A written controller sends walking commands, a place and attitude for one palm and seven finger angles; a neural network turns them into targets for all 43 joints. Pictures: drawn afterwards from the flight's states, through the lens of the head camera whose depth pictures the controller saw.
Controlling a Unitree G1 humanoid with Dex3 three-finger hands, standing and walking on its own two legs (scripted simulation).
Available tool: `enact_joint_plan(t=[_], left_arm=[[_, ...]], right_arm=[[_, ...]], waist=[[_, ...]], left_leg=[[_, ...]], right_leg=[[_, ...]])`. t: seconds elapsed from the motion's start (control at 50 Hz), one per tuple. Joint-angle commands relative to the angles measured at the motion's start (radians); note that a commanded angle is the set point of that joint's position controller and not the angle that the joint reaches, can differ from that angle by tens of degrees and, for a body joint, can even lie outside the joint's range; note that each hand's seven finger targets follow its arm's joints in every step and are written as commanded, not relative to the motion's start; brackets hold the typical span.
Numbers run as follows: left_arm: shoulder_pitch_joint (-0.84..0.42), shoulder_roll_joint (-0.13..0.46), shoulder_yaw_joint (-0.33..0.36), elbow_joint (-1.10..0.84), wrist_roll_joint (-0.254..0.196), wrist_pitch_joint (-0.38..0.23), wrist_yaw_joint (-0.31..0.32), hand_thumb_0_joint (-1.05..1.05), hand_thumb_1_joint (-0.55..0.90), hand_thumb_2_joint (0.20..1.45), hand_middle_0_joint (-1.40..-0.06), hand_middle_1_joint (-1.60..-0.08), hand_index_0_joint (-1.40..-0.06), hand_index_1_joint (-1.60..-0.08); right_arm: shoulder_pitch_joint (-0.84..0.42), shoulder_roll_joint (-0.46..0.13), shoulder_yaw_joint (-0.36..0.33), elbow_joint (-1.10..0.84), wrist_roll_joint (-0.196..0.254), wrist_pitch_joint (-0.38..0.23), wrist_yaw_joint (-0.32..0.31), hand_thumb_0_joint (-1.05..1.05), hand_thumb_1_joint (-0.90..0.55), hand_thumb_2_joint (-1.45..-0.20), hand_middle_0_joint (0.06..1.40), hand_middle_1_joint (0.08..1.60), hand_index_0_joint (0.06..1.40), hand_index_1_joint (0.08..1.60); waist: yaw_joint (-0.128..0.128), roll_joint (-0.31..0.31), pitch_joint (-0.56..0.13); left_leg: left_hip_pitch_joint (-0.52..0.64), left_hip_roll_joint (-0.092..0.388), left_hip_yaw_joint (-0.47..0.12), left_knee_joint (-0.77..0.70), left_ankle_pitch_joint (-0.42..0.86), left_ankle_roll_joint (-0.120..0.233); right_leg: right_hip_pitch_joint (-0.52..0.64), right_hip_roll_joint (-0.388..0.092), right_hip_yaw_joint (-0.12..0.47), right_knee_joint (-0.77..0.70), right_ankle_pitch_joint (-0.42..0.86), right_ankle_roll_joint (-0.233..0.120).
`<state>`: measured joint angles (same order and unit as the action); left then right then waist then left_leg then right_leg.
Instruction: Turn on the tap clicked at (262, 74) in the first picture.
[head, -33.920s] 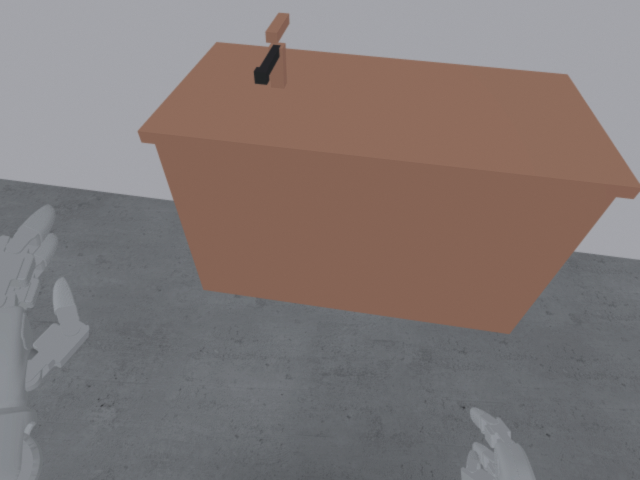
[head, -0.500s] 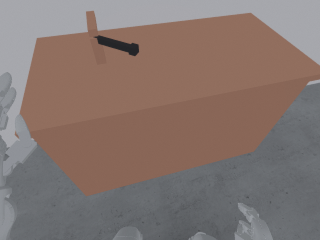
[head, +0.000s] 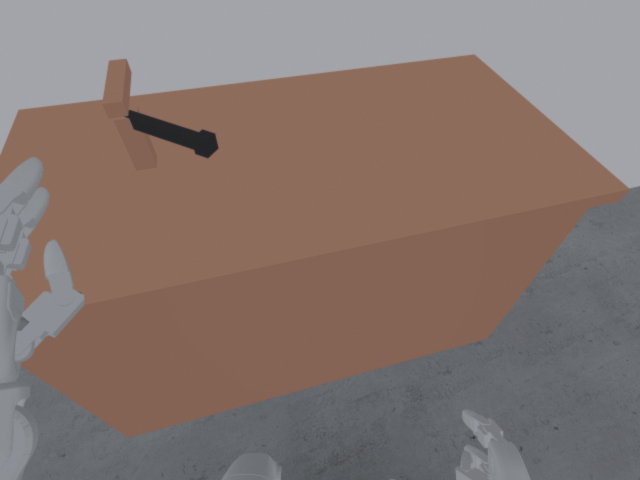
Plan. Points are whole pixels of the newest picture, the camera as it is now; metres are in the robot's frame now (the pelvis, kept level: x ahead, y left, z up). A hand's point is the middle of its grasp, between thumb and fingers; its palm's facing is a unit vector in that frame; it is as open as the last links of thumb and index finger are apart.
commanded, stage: shuffle to correct the standing spot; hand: left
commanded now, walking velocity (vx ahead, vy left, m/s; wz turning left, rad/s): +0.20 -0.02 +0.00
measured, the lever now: (205, 143) +0.55 +0.23 +0.11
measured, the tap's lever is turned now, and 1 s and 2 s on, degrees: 49 49 49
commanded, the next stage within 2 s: come to a stop and stand still in 0.32 s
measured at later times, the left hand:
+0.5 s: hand (168, 220) +0.30 +0.18 +0.20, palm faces +0.43 -0.80 -0.41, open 7.5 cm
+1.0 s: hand (162, 195) +0.34 +0.20 +0.19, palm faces +0.38 -0.86 -0.34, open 7.5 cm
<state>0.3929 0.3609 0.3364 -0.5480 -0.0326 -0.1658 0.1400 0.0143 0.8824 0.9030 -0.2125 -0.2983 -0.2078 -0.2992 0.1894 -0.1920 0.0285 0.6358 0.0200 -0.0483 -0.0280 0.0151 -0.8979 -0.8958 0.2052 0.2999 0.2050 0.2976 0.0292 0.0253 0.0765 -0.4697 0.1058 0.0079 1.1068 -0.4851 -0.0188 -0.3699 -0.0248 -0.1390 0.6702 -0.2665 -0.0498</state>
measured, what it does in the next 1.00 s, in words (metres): walks ahead: left foot, then left foot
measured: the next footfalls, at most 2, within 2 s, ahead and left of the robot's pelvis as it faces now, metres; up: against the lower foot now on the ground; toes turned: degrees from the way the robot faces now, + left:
left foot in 0.12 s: +0.12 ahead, +0.12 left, +0.00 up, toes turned +7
left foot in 0.68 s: +0.23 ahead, +0.07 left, +0.00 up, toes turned +4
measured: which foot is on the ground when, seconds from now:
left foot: up 0.00-0.10, down 0.12-0.36, up 0.38-0.66, down 0.68-1.00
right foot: down 0.00-1.00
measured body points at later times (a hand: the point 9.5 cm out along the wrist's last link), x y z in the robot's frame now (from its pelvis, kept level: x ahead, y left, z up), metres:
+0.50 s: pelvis +0.10 -0.06 +0.02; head +0.11 -0.07 +0.46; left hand +0.27 +0.22 +0.22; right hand +0.27 -0.28 -0.08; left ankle +0.09 +0.08 -0.65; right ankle +0.12 -0.13 -0.72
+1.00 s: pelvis +0.13 -0.04 +0.02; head +0.14 -0.02 +0.47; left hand +0.32 +0.25 +0.21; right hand +0.32 -0.25 -0.04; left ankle +0.19 +0.07 -0.72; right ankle +0.12 -0.13 -0.72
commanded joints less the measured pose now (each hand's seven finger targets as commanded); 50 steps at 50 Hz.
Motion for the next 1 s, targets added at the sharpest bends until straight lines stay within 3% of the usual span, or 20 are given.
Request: enact_joint_plan(t=[0.0, 0.04, 0.08, 0.12, 0.14, 0.16, 0.18, 0.22, 0.28, 0.3, 0.32, 0.34, 0.36, 0.38, 0.42, 0.48, 0.58, 0.64, 0.7, 0.98], left_arm=[[-0.042, 0.236, 0.205, -0.263, -0.010, -0.078, 0.045, 0.000, 0.900, 0.900, -0.200, -0.300, -0.200, -0.300], [-0.031, 0.222, 0.198, -0.246, -0.021, -0.076, 0.052, 0.000, 0.900, 0.900, -0.200, -0.300, -0.200, -0.300], [-0.011, 0.187, 0.164, -0.223, -0.026, -0.081, 0.049, 0.000, 0.900, 0.900, -0.200, -0.300, -0.200, -0.300], [-0.049, 0.159, 0.147, -0.202, -0.020, -0.088, 0.048, 0.000, 0.900, 0.900, -0.200, -0.300, -0.200, -0.300], [-0.045, 0.164, 0.137, -0.137, -0.014, -0.085, 0.039, 0.000, 0.900, 0.900, -0.200, -0.300, -0.200, -0.300], [-0.076, 0.179, 0.143, -0.163, -0.009, -0.089, 0.035, 0.000, 0.900, 0.900, -0.200, -0.300, -0.200, -0.300], [-0.053, 0.171, 0.122, -0.166, 0.000, -0.087, 0.029, 0.000, 0.900, 0.900, -0.200, -0.300, -0.200, -0.300], [-0.016, 0.151, 0.105, -0.207, -0.002, -0.083, 0.026, 0.000, 0.900, 0.900, -0.200, -0.300, -0.200, -0.300], [0.012, 0.179, 0.140, -0.196, 0.001, -0.072, 0.040, 0.000, 0.900, 0.900, -0.200, -0.300, -0.200, -0.300], [-0.005, 0.183, 0.142, -0.179, 0.005, -0.071, 0.042, 0.000, 0.900, 0.900, -0.200, -0.300, -0.200, -0.300], [-0.021, 0.211, 0.160, -0.161, 0.011, -0.069, 0.046, 0.000, 0.900, 0.900, -0.200, -0.300, -0.200, -0.300], [-0.054, 0.238, 0.182, -0.157, 0.005, -0.066, 0.047, 0.000, 0.900, 0.900, -0.200, -0.300, -0.200, -0.300], [-0.094, 0.223, 0.159, -0.179, -0.011, -0.073, 0.039, 0.000, 0.900, 0.900, -0.200, -0.300, -0.200, -0.300], [-0.062, 0.228, 0.168, -0.153, -0.011, -0.080, 0.036, 0.000, 0.900, 0.900, -0.200, -0.300, -0.200, -0.300], [-0.010, 0.204, 0.162, -0.131, -0.004, -0.102, 0.033, 0.000, 0.900, 0.900, -0.200, -0.300, -0.200, -0.300], [0.024, 0.182, 0.156, -0.107, -0.013, -0.112, 0.034, 0.000, 0.900, 0.900, -0.200, -0.300, -0.200, -0.300], [0.030, 0.165, 0.133, -0.152, -0.023, -0.089, 0.047, 0.000, 0.900, 0.900, -0.200, -0.300, -0.200, -0.300], [-0.024, 0.183, 0.124, -0.188, -0.019, -0.075, 0.049, 0.000, 0.900, 0.900, -0.200, -0.300, -0.200, -0.300], [0.001, 0.169, 0.114, -0.145, -0.019, -0.058, 0.039, 0.000, 0.900, 0.900, -0.200, -0.300, -0.200, -0.300], [-0.006, 0.163, 0.094, -0.193, -0.032, -0.019, 0.035, 0.000, 0.900, 0.900, -0.200, -0.300, -0.200, -0.300]], right_arm=[[-0.095, -0.069, -0.033, -0.173, -0.011, -0.044, -0.024, 0.000, -0.900, -0.900, 0.200, 0.300, 0.200, 0.300], [-0.078, -0.067, -0.039, -0.169, -0.020, -0.050, -0.035, 0.000, -0.900, -0.900, 0.200, 0.300, 0.200, 0.300], [-0.060, -0.087, -0.052, -0.181, -0.015, -0.062, -0.050, 0.000, -0.900, -0.900, 0.200, 0.300, 0.200, 0.300], [-0.056, -0.132, -0.062, -0.199, 0.000, -0.065, -0.050, 0.000, -0.900, -0.900, 0.200, 0.300, 0.200, 0.300], [-0.070, -0.112, -0.052, -0.187, -0.007, -0.072, -0.048, 0.000, -0.900, -0.900, 0.200, 0.300, 0.200, 0.300], [-0.069, -0.095, -0.052, -0.190, -0.009, -0.084, -0.050, 0.000, -0.900, -0.900, 0.200, 0.300, 0.200, 0.300], [-0.058, -0.104, -0.056, -0.178, -0.009, -0.087, -0.045, 0.000, -0.900, -0.900, 0.200, 0.300, 0.200, 0.300], [-0.042, -0.116, -0.065, -0.177, -0.006, -0.093, -0.034, 0.000, -0.900, -0.900, 0.200, 0.300, 0.200, 0.300], [-0.051, -0.117, -0.059, -0.186, -0.007, -0.097, -0.029, 0.000, -0.900, -0.900, 0.200, 0.300, 0.200, 0.300], [-0.053, -0.110, -0.056, -0.186, -0.007, -0.095, -0.027, 0.000, -0.900, -0.900, 0.200, 0.300, 0.200, 0.300], [-0.046, -0.089, -0.058, -0.188, -0.007, -0.089, -0.029, 0.000, -0.900, -0.900, 0.200, 0.300, 0.200, 0.300], [-0.058, -0.090, -0.056, -0.197, -0.010, -0.092, -0.028, 0.000, -0.900, -0.900, 0.200, 0.300, 0.200, 0.300], [-0.076, -0.120, -0.076, -0.200, -0.001, -0.103, -0.023, 0.000, -0.900, -0.900, 0.200, 0.300, 0.200, 0.300], [-0.069, -0.105, -0.061, -0.178, -0.004, -0.099, -0.020, 0.000, -0.900, -0.900, 0.200, 0.300, 0.200, 0.300], [-0.074, -0.088, -0.039, -0.152, -0.009, -0.077, -0.020, 0.000, -0.900, -0.900, 0.200, 0.300, 0.200, 0.300], [-0.069, -0.079, -0.039, -0.158, -0.017, -0.073, -0.026, 0.000, -0.900, -0.900, 0.200, 0.300, 0.200, 0.300], [-0.086, -0.078, -0.047, -0.191, -0.015, -0.101, -0.037, 0.000, -0.900, -0.900, 0.200, 0.300, 0.200, 0.300], [-0.085, -0.111, -0.061, -0.198, -0.010, -0.096, -0.043, 0.000, -0.900, -0.900, 0.200, 0.300, 0.200, 0.300], [-0.098, -0.117, -0.056, -0.207, -0.005, -0.083, -0.050, 0.000, -0.900, -0.900, 0.200, 0.300, 0.200, 0.300], [-0.096, -0.120, -0.028, -0.206, -0.019, -0.073, -0.058, 0.000, -0.900, -0.900, 0.200, 0.300, 0.200, 0.300]], waist=[[-0.009, -0.157, -0.199], [-0.018, -0.124, -0.218], [-0.024, 0.001, -0.211], [-0.032, 0.234, -0.165], [-0.055, 0.288, -0.127], [-0.052, 0.270, -0.087], [-0.048, 0.199, -0.086], [-0.030, 0.182, -0.143], [-0.013, 0.185, -0.181], [-0.012, 0.101, -0.189], [-0.012, -0.117, -0.206], [-0.002, -0.276, -0.181], [-0.001, -0.246, -0.139], [-0.013, -0.156, -0.087], [-0.016, -0.036, -0.087], [-0.018, -0.089, -0.159], [0.008, -0.164, -0.190], [0.007, -0.079, -0.193], [0.004, 0.025, -0.191], [-0.012, 0.054, -0.206]], left_leg=[[0.050, 0.018, 0.039, -0.245, 0.055, 0.019], [0.227, -0.054, 0.134, -0.450, 0.191, 0.014], [0.331, -0.051, 0.109, -0.623, 0.176, 0.026], [0.383, 0.212, -0.336, -0.785, 0.149, 0.162], [0.318, 0.284, -0.450, -0.873, 0.043, 0.203], [0.331, 0.294, -0.474, -0.873, 0.080, 0.231], [0.353, 0.273, -0.394, -0.825, 0.195, 0.231], [0.359, 0.207, -0.198, -0.738, 0.412, 0.192], [0.210, 0.117, -0.013, -0.593, 0.349, 0.106], [0.113, 0.075, 0.042, -0.489, 0.252, 0.074], [-0.030, -0.021, 0.115, -0.256, 0.125, 0.037], [-0.190, -0.092, 0.103, -0.067, -0.053, 0.008], [-0.212, -0.077, 0.002, 0.059, -0.060, 0.006], [-0.254, -0.037, -0.048, 0.118, 0.007, 0.003], [-0.237, -0.009, -0.046, 0.079, 0.101, -0.007], [-0.064, -0.032, 0.015, -0.211, 0.182, -0.006], [0.168, -0.094, 0.082, -0.543, 0.313, 0.003], [0.308, -0.021, 0.008, -0.645, 0.573, 0.029], [0.353, 0.038, -0.060, -0.636, 0.648, 0.051], [0.273, 0.024, -0.066, -0.742, 0.361, 0.030]], right_leg=[[0.098, -0.267, 0.284, -0.328, -0.052, -0.161], [0.039, -0.206, 0.211, -0.297, -0.173, -0.118], [0.021, -0.135, 0.159, -0.149, -0.195, -0.057], [-0.168, 0.026, 0.063, 0.145, -0.214, 0.033], [-0.207, 0.015, 0.101, 0.288, -0.282, 0.034], [-0.256, -0.008, 0.137, 0.338, -0.246, 0.034], [-0.281, -0.026, 0.142, 0.321, -0.217, 0.037], [-0.180, -0.020, 0.093, 0.160, -0.184, 0.044], [0.149, 0.033, -0.002, -0.178, -0.014, 0.045], [0.271, 0.006, 0.047, -0.242, 0.009, 0.027], [0.357, -0.140, 0.300, -0.304, 0.010, -0.046], [0.375, -0.314, 0.591, -0.378, 0.029, -0.149], [0.314, -0.350, 0.711, -0.440, -0.026, -0.184], [0.291, -0.374, 0.677, -0.423, 0.017, -0.214], [0.287, -0.311, 0.458, -0.359, 0.278, -0.182], [0.279, -0.237, 0.231, -0.293, 0.535, -0.102], [0.275, -0.218, 0.233, -0.253, 0.560, -0.030], [0.197, -0.146, 0.224, -0.216, 0.424, 0.040], [0.125, -0.072, 0.208, -0.234, 0.258, 0.047], [0.216, -0.027, 0.174, -0.346, 0.145, 0.036]])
